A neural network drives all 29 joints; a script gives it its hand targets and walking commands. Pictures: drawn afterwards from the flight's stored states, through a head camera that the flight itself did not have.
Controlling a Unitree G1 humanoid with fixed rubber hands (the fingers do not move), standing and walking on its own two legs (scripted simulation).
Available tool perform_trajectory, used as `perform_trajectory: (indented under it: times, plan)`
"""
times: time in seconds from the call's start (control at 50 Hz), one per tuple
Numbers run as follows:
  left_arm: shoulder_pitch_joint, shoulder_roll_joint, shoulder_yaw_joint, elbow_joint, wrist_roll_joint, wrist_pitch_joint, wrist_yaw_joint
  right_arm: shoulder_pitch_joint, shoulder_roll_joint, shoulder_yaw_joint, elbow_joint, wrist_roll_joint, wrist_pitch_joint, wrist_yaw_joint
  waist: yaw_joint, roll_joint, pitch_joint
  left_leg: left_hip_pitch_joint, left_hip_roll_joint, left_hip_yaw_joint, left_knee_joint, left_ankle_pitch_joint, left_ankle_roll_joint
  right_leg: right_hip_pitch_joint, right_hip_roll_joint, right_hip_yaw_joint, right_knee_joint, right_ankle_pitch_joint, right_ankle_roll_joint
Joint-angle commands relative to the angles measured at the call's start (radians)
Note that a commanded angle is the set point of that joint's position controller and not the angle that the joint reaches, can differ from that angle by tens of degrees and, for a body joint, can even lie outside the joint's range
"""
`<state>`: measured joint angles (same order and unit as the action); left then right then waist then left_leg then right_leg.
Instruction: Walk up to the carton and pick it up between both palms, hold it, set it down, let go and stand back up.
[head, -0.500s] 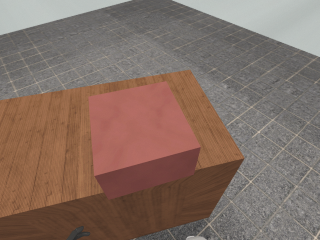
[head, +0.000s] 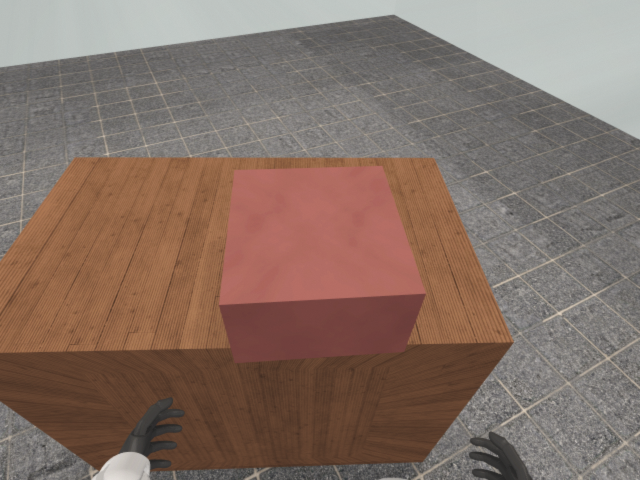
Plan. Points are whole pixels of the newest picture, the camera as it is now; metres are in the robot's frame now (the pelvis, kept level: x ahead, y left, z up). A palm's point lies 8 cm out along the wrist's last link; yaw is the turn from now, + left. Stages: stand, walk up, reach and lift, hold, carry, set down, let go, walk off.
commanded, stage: reach and lift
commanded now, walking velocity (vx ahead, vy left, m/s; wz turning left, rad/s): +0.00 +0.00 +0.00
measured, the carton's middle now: (314, 256) +0.45 +0.01 +0.00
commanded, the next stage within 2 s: none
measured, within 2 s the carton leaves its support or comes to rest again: neither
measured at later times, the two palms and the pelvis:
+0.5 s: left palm (138, 433) +0.19 +0.22 -0.02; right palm (523, 455) +0.16 -0.23 -0.02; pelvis +0.02 -0.03 +0.02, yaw +2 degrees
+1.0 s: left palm (126, 412) +0.21 +0.23 +0.01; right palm (502, 390) +0.23 -0.22 +0.01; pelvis +0.07 -0.02 +0.03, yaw +3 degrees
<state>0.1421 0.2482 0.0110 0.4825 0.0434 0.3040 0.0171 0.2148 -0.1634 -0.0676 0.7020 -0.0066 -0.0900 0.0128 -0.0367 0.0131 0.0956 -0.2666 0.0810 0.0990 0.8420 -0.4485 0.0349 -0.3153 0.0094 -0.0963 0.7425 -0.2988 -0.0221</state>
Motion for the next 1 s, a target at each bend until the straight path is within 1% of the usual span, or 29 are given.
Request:
perform_trajectory:
  times: [0.0, 0.02, 0.04, 0.08, 0.12, 0.16, 0.18, 0.22, 0.28, 0.3, 0.32, 0.34, 0.36, 0.4, 0.44, 0.48, 0.5, 0.52, 0.54, 0.56, 0.58, 0.6, 0.68, 0.76, 0.78, 0.82, 0.9, 0.96, 0.98]
  plan:
    - [-0.241, 0.129, 0.046, -0.206, -0.016, -0.105, 0.007, -0.092, -0.111, -0.035, -0.211, 0.008, -0.053, -0.019, -0.023, 0.085, -0.056, -0.528, 0.061, -0.072, -0.42, -0.189, 0.082, 0.453, 0.039, 0.123, -0.049, 0.015, 0.01]
    - [-0.236, 0.13, 0.046, -0.21, -0.032, -0.118, 0.008, -0.097, -0.1, -0.035, -0.239, 0.006, -0.054, -0.022, -0.027, 0.052, -0.061, -0.51, 0.053, -0.07, -0.425, -0.18, 0.076, 0.44, 0.03, 0.127, -0.071, -0.013, 0.011]
    - [-0.228, 0.137, 0.048, -0.216, -0.045, -0.132, 0.011, -0.089, -0.093, -0.024, -0.27, 0.017, -0.057, -0.023, -0.017, 0.032, -0.075, -0.483, 0.045, -0.07, -0.415, -0.185, 0.077, 0.435, 0.024, 0.138, -0.086, -0.048, 0.016]
    - [-0.215, 0.138, 0.056, -0.218, -0.051, -0.157, 0.021, -0.082, -0.094, -0.012, -0.321, 0.023, -0.053, -0.021, 0.006, 0.036, -0.067, -0.533, 0.052, -0.076, -0.452, -0.218, 0.087, 0.521, 0.035, 0.145, -0.09, -0.064, 0.031]
    - [-0.178, 0.154, 0.088, -0.194, -0.047, -0.181, 0.016, -0.049, -0.09, -0.003, -0.34, 0.024, -0.046, -0.022, 0.023, 0.001, -0.075, -0.56, 0.042, -0.058, -0.464, -0.183, 0.087, 0.587, 0.023, 0.168, -0.105, -0.066, 0.037]
    - [-0.157, 0.172, 0.096, -0.165, -0.061, -0.188, 0.004, -0.036, -0.075, -0.005, -0.341, 0.013, -0.043, -0.032, 0.018, -0.039, -0.047, -0.491, 0.012, -0.038, -0.44, -0.101, 0.063, 0.527, 0.004, 0.183, -0.157, -0.084, 0.028]
    - [-0.147, 0.179, 0.1, -0.152, -0.077, -0.191, 0.0, -0.023, -0.061, -0.004, -0.36, 0.007, -0.046, -0.036, 0.025, -0.076, -0.035, -0.419, -0.01, -0.029, -0.414, -0.067, 0.047, 0.459, -0.019, 0.203, -0.208, -0.153, 0.026]
    - [-0.165, 0.181, 0.085, -0.139, -0.093, -0.187, -0.001, -0.018, -0.032, 0.0, -0.372, 0.003, -0.041, -0.043, 0.022, -0.083, 0.005, -0.293, -0.031, -0.035, -0.397, -0.042, 0.023, 0.337, -0.046, 0.217, -0.284, -0.229, 0.023]
    - [-0.166, 0.186, 0.073, -0.167, -0.114, -0.196, -0.012, 0.022, -0.004, 0.018, -0.411, 0.017, -0.033, -0.056, 0.02, -0.08, 0.03, -0.174, -0.044, -0.045, -0.415, -0.02, 0.01, 0.264, -0.066, 0.218, -0.344, -0.228, 0.025]
    - [-0.168, 0.191, 0.075, -0.176, -0.113, -0.202, -0.014, 0.032, 0.004, 0.028, -0.412, 0.026, -0.028, -0.058, 0.027, -0.049, 0.035, -0.171, -0.045, -0.045, -0.428, -0.016, 0.008, 0.276, -0.069, 0.219, -0.35, -0.218, 0.024]
    - [-0.158, 0.202, 0.086, -0.184, -0.114, -0.209, -0.015, 0.038, 0.006, 0.038, -0.425, 0.032, -0.025, -0.06, 0.035, -0.041, 0.025, -0.175, -0.046, -0.039, -0.441, -0.006, 0.008, 0.301, -0.067, 0.217, -0.353, -0.202, 0.028]
    - [-0.147, 0.206, 0.091, -0.199, -0.115, -0.22, -0.017, 0.053, 0.015, 0.041, -0.432, 0.04, -0.026, -0.063, 0.032, -0.025, 0.016, -0.168, -0.048, -0.038, -0.453, 0.009, 0.002, 0.313, -0.07, 0.214, -0.357, -0.164, 0.027]
    - [-0.143, 0.205, 0.093, -0.228, -0.117, -0.235, -0.014, 0.047, 0.018, 0.051, -0.454, 0.054, -0.032, -0.062, 0.043, 0.01, -0.012, -0.162, -0.044, -0.041, -0.466, 0.027, -0.001, 0.328, -0.062, 0.203, -0.351, -0.136, 0.026]
    - [-0.149, 0.204, 0.085, -0.261, -0.13, -0.27, -0.007, 0.047, 0.024, 0.058, -0.47, 0.072, -0.047, -0.06, 0.041, 0.055, -0.031, -0.155, -0.044, -0.047, -0.474, 0.036, -0.008, 0.328, -0.061, 0.195, -0.343, -0.104, 0.02]
    - [-0.128, 0.2, 0.08, -0.276, -0.143, -0.314, -0.003, 0.053, 0.017, 0.059, -0.477, 0.081, -0.063, -0.057, 0.042, 0.08, -0.054, -0.217, -0.029, -0.054, -0.505, 0.038, -0.002, 0.416, -0.044, 0.178, -0.312, -0.028, 0.024]
    - [-0.1, 0.21, 0.088, -0.255, -0.15, -0.351, -0.009, 0.059, 0.03, 0.068, -0.473, 0.083, -0.082, -0.059, 0.037, 0.039, -0.068, -0.179, -0.043, -0.043, -0.495, 0.082, -0.006, 0.408, -0.058, 0.188, -0.335, -0.014, 0.027]
    - [-0.096, 0.216, 0.084, -0.254, -0.155, -0.367, -0.01, 0.064, 0.038, 0.065, -0.47, 0.083, -0.094, -0.062, 0.036, 0.052, -0.061, -0.142, -0.053, -0.046, -0.486, 0.097, -0.016, 0.37, -0.071, 0.193, -0.353, -0.018, 0.027]
    - [-0.066, 0.209, 0.081, -0.23, -0.163, -0.374, -0.013, 0.077, 0.042, 0.07, -0.457, 0.084, -0.101, -0.063, 0.034, 0.029, -0.049, -0.107, -0.059, -0.049, -0.479, 0.134, -0.025, 0.348, -0.08, 0.195, -0.373, -0.003, 0.029]
    - [-0.064, 0.215, 0.075, -0.248, -0.177, -0.391, -0.015, 0.078, 0.043, 0.064, -0.476, 0.087, -0.117, -0.064, 0.033, 0.025, -0.074, -0.074, -0.069, -0.051, -0.473, 0.155, -0.032, 0.326, -0.085, 0.19, -0.38, 0.024, 0.031]
    - [-0.049, 0.213, 0.069, -0.26, -0.185, -0.409, -0.014, 0.091, 0.042, 0.06, -0.47, 0.09, -0.13, -0.064, 0.034, 0.036, -0.078, -0.045, -0.071, -0.059, -0.481, 0.187, -0.038, 0.319, -0.074, 0.17, -0.377, 0.081, 0.026]
    - [-0.022, 0.211, 0.067, -0.253, -0.191, -0.428, -0.016, 0.1, 0.039, 0.058, -0.465, 0.092, -0.141, -0.063, 0.031, 0.017, -0.074, -0.041, -0.073, -0.064, -0.485, 0.211, -0.039, 0.327, -0.065, 0.16, -0.377, 0.12, 0.025]
    - [-0.014, 0.21, 0.068, -0.249, -0.188, -0.444, -0.017, 0.099, 0.027, 0.053, -0.442, 0.098, -0.148, -0.061, 0.031, 0.026, -0.077, -0.039, -0.075, -0.066, -0.488, 0.227, -0.045, 0.343, -0.068, 0.162, -0.376, 0.135, 0.023]
    - [0.047, 0.206, 0.057, -0.235, -0.215, -0.52, -0.025, 0.111, -0.001, 0.048, -0.433, 0.113, -0.201, -0.059, 0.021, -0.003, -0.114, -0.005, -0.085, -0.078, -0.48, 0.336, -0.06, 0.366, -0.06, 0.153, -0.371, 0.286, 0.027]
    - [0.079, 0.196, 0.043, -0.2, -0.227, -0.588, -0.029, 0.101, -0.018, 0.057, -0.385, 0.132, -0.247, -0.048, 0.025, -0.006, -0.096, -0.004, -0.082, -0.089, -0.484, 0.389, -0.065, 0.376, -0.044, 0.142, -0.371, 0.316, 0.011]
    - [0.082, 0.199, 0.042, -0.216, -0.226, -0.603, -0.026, 0.096, -0.027, 0.055, -0.39, 0.139, -0.26, -0.044, 0.031, 0.007, -0.092, 0.002, -0.082, -0.092, -0.479, 0.419, -0.072, 0.374, -0.04, 0.137, -0.368, 0.334, 0.005]
    - [0.101, 0.185, 0.033, -0.223, -0.234, -0.625, -0.025, 0.102, -0.038, 0.068, -0.396, 0.163, -0.279, -0.036, 0.032, -0.003, -0.101, 0.023, -0.082, -0.099, -0.473, 0.445, -0.073, 0.371, -0.042, 0.142, -0.377, 0.335, 0.004]
    - [0.111, 0.181, 0.034, -0.269, -0.223, -0.671, -0.007, 0.084, -0.075, 0.067, -0.387, 0.208, -0.335, -0.018, 0.044, 0.025, -0.122, 0.047, -0.089, -0.108, -0.458, 0.531, -0.088, 0.375, -0.028, 0.136, -0.363, 0.414, -0.011]
    - [0.141, 0.155, 0.016, -0.289, -0.226, -0.695, 0.007, 0.093, -0.093, 0.068, -0.367, 0.242, -0.369, -0.004, 0.038, 0.042, -0.111, 0.066, -0.086, -0.115, -0.453, 0.562, -0.095, 0.377, -0.021, 0.136, -0.359, 0.421, -0.022]
    - [0.147, 0.154, 0.01, -0.285, -0.232, -0.698, 0.006, 0.088, -0.101, 0.066, -0.377, 0.248, -0.378, -0.002, 0.033, 0.031, -0.104, 0.067, -0.086, -0.117, -0.451, 0.562, -0.093, 0.372, -0.022, 0.137, -0.364, 0.432, -0.02]
